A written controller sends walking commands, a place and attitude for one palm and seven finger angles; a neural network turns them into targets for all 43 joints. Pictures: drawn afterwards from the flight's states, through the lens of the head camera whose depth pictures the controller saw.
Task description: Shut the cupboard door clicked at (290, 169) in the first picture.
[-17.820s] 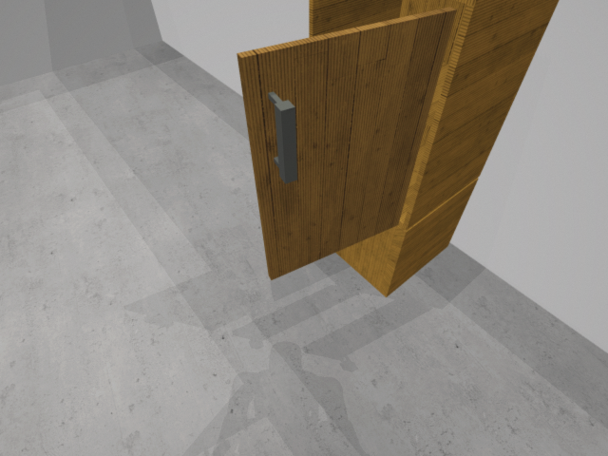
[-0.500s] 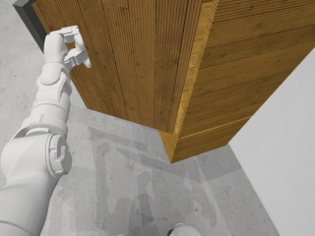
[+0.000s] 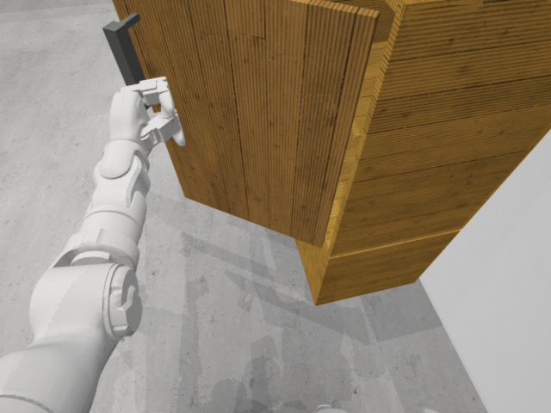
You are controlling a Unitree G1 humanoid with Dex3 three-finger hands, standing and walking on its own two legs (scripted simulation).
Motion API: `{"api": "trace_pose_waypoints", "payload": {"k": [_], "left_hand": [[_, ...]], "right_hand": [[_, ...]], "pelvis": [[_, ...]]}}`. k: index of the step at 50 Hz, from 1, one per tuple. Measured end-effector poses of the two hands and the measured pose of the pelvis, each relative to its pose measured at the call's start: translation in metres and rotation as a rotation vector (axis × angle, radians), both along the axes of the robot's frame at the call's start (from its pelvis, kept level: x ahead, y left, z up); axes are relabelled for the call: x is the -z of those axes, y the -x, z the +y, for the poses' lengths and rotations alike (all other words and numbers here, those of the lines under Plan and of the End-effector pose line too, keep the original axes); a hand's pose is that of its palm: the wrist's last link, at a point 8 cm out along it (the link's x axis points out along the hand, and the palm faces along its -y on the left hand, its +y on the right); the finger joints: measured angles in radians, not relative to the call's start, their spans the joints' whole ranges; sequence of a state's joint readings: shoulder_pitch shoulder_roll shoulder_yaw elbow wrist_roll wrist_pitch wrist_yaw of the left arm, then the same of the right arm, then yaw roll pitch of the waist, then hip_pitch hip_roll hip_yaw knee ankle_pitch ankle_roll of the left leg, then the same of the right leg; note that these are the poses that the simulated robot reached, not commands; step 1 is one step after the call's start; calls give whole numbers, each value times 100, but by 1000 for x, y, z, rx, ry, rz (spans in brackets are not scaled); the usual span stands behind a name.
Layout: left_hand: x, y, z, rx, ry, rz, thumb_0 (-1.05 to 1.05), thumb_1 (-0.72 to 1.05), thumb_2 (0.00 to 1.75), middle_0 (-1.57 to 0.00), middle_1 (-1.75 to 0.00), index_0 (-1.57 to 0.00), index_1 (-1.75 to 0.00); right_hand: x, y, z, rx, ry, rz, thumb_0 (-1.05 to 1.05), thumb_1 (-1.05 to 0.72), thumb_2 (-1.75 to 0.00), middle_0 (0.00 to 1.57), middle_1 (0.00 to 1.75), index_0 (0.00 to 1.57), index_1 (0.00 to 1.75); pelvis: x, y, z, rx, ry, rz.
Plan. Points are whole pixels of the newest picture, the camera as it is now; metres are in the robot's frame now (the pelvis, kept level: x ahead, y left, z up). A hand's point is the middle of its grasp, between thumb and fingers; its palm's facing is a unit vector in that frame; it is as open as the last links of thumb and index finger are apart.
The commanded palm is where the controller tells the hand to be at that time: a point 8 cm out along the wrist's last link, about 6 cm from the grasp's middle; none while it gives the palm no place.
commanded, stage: draw the hand back to the body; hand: left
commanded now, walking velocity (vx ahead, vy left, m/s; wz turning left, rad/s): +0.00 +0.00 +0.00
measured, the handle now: (138, 63) +0.67 +0.20 +0.13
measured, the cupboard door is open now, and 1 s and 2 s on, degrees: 53 53 53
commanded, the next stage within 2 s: step back with the hand held close in 1.44 s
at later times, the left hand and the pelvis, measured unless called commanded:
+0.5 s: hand (90, 212) +0.34 +0.19 +0.16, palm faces +0.11 -0.98 -0.16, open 3.1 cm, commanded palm +0.30 +0.24 +0.17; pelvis +0.00 +0.01 +0.02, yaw +0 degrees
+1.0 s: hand out of the picture +0.22 +0.27 +0.17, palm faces +0.42 -0.82 -0.38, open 5.6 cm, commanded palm +0.17 +0.31 +0.20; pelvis +0.02 +0.01 +0.03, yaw +1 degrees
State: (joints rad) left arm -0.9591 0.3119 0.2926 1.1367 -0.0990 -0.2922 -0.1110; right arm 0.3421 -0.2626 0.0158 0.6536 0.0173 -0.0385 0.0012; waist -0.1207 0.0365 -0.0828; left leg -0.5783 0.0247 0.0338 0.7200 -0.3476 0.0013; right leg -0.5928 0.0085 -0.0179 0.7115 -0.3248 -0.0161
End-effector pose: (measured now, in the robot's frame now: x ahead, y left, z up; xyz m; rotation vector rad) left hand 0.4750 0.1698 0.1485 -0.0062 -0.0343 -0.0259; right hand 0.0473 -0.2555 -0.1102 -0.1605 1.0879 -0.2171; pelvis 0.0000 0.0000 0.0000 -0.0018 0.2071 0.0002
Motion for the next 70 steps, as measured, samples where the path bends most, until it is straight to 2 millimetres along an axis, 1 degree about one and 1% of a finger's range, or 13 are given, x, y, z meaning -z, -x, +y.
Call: {"api": "trace_pose_waypoints", "payload": {"k": [6,11,17,25,29,33,39,43,49,57,61,66,70], "left_hand": [[9,33,24,-3,-25,17,1,90,90,-130,-150,-130,-150],[4,67,41,-13,-9,-18,2,90,90,-130,-150,-130,-150],[-17,107,54,8,-36,-81,2,90,90,-129,-150,-129,-149],[-17,167,72,-132,-172,-71,1,90,90,-117,-137,-118,-137],[-10,195,85,-222,-199,-58,1,90,90,-108,-127,-108,-127],[-18,218,101,-305,-239,-73,1,89,90,-98,-115,-98,-115],[-43,245,114,-375,-313,-136,2,90,90,-82,-98,-82,-98],[-46,261,119,-398,-351,-122,1,90,90,-71,-86,-71,-86],[-40,290,133,-453,-411,-45,1,89,90,-55,-68,-55,-68],[-57,329,146,-550,-503,-57,1,89,90,-34,-45,-34,-45],[-54,332,147,-583,-482,-62,1,89,90,-27,-38,-27,-38],[-43,322,142,-562,-437,-44,1,89,90,-23,-33,-23,-33],[-43,317,136,-522,-432,-58,1,89,90,-22,-32,-22,-32]], "right_hand": [[2,24,4,55,-24,35,0,-91,-90,20,30,20,30],[-4,16,6,53,-12,2,1,-91,-90,20,30,20,30],[-16,-30,10,-1,-2,-149,1,-91,-90,20,30,20,30],[-51,-107,29,-91,-8,-367,1,-91,-90,20,30,20,30],[-64,-132,42,-148,-8,-408,1,-91,-90,20,30,20,30],[-70,-146,53,-195,-15,-424,1,-91,-90,20,30,20,30],[-62,-151,65,-226,-53,-405,1,-91,-90,20,30,20,30],[-54,-147,67,-217,-76,-366,1,-91,-90,20,30,20,30],[-46,-139,59,-193,-70,-319,1,-91,-90,20,30,20,30],[-48,-145,46,-195,-30,-343,1,-91,-90,20,30,20,30],[-50,-152,45,-210,-20,-363,1,-91,-90,20,30,20,30],[-55,-155,46,-210,-16,-384,1,-91,-90,20,30,20,30],[-60,-154,47,-201,-16,-402,1,-91,-90,20,30,20,30]], "pelvis": [[-5,-4,3,21,-1,-43],[-9,-3,4,18,4,-96],[-14,0,7,7,4,-149],[-21,4,10,-3,-3,-212],[-25,4,10,-12,-4,-235],[-28,0,9,-21,-1,-254],[-30,-8,11,-26,-2,-271],[-31,-13,11,-24,-4,-273],[-30,-20,8,-20,-2,-269],[-30,-23,7,-28,-1,-271],[-29,-20,7,-35,-4,-275],[-30,-16,5,-31,-7,-271],[-30,-18,4,-24,-4,-272]]}}
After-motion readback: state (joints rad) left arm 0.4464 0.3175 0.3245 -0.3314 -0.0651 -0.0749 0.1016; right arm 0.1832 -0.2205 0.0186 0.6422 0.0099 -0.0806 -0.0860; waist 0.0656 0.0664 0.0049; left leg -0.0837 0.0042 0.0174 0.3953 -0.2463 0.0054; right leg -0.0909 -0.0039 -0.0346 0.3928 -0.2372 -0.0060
